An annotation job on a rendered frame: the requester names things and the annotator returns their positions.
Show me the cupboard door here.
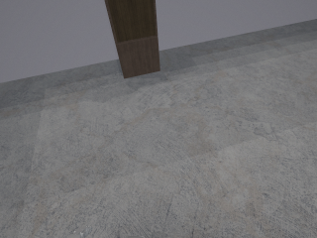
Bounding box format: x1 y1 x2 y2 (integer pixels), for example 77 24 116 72
107 0 157 43

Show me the robot left hand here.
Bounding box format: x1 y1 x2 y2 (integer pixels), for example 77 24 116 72
67 225 93 238

